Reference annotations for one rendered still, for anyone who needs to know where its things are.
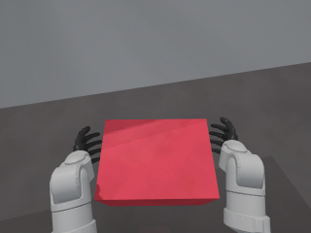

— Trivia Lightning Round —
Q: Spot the left robot hand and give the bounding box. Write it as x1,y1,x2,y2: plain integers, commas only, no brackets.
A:
73,126,103,164

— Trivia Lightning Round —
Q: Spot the robot right forearm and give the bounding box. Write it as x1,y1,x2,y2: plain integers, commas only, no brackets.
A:
219,140,271,233

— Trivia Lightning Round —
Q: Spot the carton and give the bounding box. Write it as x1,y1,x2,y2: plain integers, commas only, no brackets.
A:
94,118,220,207

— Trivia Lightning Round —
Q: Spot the right robot hand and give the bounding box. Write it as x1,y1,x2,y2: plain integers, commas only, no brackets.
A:
209,117,238,154

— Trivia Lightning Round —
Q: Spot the robot left forearm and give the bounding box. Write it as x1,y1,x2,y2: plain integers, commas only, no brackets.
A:
50,150,97,233

